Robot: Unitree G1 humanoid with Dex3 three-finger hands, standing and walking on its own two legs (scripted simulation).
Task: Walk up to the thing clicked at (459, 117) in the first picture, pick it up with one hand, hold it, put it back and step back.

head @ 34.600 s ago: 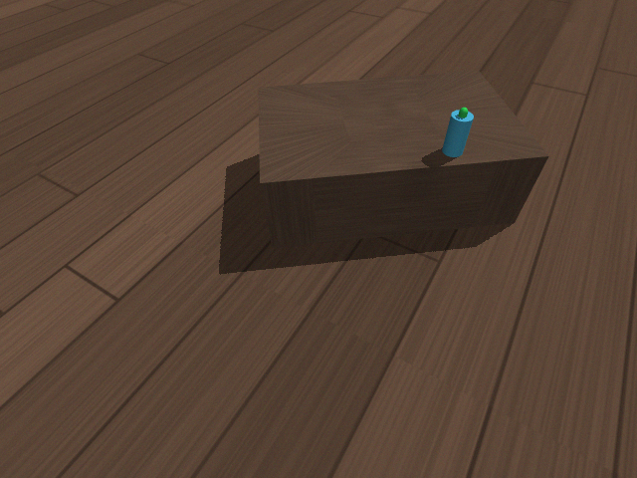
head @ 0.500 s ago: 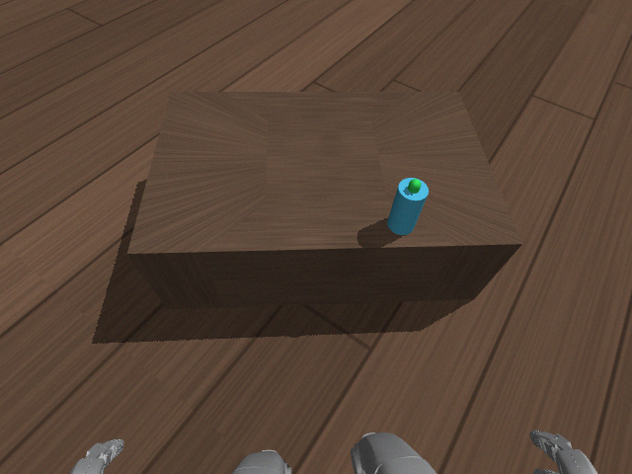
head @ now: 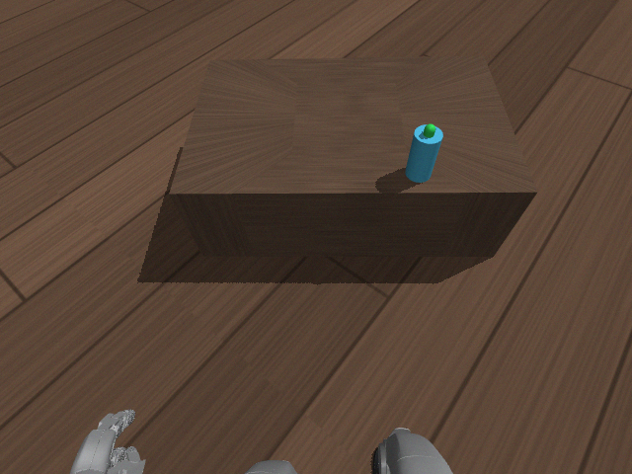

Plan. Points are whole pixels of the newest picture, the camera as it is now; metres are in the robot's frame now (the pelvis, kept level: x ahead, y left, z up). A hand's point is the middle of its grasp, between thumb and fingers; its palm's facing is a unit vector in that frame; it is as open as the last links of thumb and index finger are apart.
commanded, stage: step back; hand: right
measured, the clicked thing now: (424, 150) +0.90 -0.27 -0.30
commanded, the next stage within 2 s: stand in 1.50 s
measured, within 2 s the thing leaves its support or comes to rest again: neither
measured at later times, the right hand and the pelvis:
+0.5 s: hand out of the picture -0.08 -0.29 -0.14, palm faces +0.01 +0.93 -0.37, open 7.4 cm; pelvis -0.17 -0.02 +0.01, yaw -4 degrees
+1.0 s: hand out of the picture -0.13 -0.28 -0.14, palm faces -0.01 +0.93 -0.36, open 7.4 cm; pelvis -0.19 -0.02 +0.01, yaw -1 degrees
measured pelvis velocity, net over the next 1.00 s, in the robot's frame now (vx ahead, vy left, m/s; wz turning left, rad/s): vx -0.19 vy -0.02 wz -0.02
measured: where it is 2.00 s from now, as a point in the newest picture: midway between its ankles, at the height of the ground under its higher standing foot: outside the picture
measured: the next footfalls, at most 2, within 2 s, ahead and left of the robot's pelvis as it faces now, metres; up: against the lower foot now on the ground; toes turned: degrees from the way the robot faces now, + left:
right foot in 0.32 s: -0.13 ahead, -0.13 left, +0.00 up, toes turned -2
left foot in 0.64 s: -0.08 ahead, +0.12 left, +0.00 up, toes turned +0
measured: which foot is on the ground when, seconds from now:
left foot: down 0.00-0.34, up 0.36-0.62, down 0.64-1.00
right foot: down 0.00-0.00, up 0.02-0.30, down 0.32-1.00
